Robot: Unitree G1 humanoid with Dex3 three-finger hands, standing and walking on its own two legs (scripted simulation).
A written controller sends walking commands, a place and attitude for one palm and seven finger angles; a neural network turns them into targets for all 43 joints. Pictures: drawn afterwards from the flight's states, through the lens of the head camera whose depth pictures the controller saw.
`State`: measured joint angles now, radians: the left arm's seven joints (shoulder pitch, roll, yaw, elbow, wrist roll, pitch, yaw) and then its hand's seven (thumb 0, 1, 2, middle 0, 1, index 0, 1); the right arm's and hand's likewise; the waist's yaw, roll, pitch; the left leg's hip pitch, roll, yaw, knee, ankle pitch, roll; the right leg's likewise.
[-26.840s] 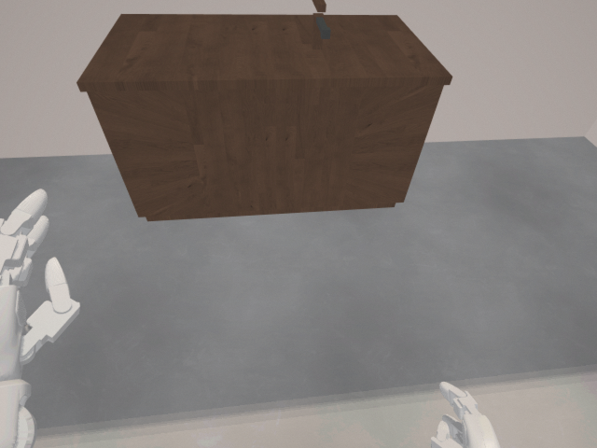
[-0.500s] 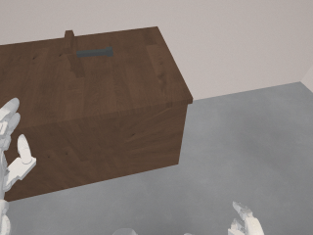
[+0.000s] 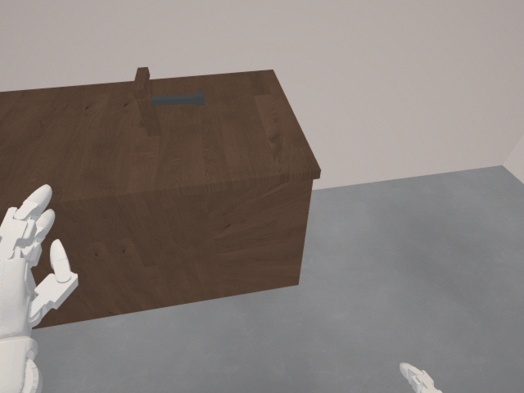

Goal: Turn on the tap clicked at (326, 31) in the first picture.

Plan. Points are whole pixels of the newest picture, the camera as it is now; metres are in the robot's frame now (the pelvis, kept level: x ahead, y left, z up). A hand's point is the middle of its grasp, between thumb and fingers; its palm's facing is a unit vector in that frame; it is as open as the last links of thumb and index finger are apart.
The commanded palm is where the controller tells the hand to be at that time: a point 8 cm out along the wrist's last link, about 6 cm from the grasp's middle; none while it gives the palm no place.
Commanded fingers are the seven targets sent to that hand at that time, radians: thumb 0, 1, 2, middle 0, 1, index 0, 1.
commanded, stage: stop stepping back and stand still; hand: left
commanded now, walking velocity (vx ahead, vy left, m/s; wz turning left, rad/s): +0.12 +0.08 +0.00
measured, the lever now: (199, 98) +0.83 +0.22 +0.05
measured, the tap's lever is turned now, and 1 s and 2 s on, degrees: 84 84 84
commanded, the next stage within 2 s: stand and check the lever's angle in 0.20 s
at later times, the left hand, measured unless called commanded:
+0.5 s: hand (88, 270) +0.22 +0.22 +0.16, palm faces +0.36 -0.86 -0.35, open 7.4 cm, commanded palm +0.16 +0.28 +0.18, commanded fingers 0.00 0.90 0.90 -0.20 -0.30 -0.20 -0.30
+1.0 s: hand (80, 241) +0.25 +0.24 +0.17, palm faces +0.37 -0.85 -0.36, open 7.4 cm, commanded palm +0.20 +0.28 +0.18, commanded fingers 0.00 0.90 0.90 -0.20 -0.30 -0.20 -0.30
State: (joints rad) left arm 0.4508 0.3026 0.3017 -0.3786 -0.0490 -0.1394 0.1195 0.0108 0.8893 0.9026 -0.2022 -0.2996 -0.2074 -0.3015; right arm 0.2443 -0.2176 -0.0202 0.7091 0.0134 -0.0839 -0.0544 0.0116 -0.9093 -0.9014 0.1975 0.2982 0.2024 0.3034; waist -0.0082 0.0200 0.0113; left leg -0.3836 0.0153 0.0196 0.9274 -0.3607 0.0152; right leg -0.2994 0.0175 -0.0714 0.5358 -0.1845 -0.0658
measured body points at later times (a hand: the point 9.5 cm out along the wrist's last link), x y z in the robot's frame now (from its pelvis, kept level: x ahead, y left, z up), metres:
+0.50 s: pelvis +0.00 -0.01 +0.00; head +0.02 -0.01 +0.45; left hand +0.20 +0.26 +0.17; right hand +0.16 -0.24 -0.09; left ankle +0.03 +0.12 -0.73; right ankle +0.04 -0.10 -0.73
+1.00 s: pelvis +0.03 +0.00 +0.01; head +0.04 +0.00 +0.46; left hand +0.22 +0.28 +0.19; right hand +0.21 -0.23 -0.07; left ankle +0.03 +0.12 -0.73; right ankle +0.04 -0.10 -0.73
